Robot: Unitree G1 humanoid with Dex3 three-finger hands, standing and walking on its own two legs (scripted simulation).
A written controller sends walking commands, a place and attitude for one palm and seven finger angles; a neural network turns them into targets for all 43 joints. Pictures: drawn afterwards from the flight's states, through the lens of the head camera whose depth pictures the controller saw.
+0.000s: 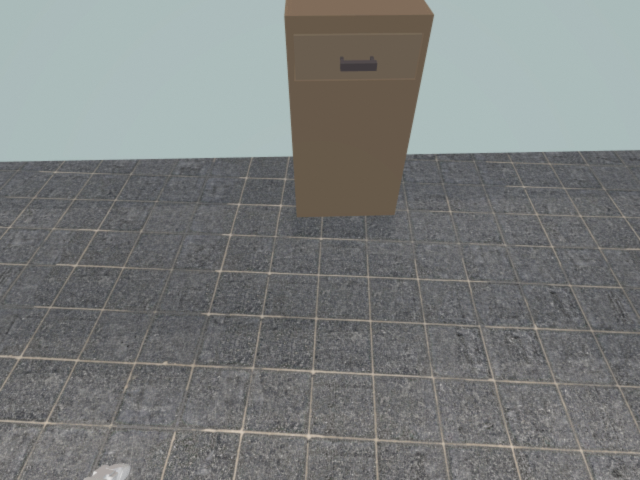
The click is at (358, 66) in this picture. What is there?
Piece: drawer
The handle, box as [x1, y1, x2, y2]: [340, 56, 376, 70]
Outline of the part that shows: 376,61 373,59 372,56 370,56 369,60 344,60 342,57 340,57 340,70 376,70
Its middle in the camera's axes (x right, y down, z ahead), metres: +0.12 -0.56 +1.23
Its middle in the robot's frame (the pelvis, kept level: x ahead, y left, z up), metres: +1.30 -0.05 -0.05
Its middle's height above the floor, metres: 0.72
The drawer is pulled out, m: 0.00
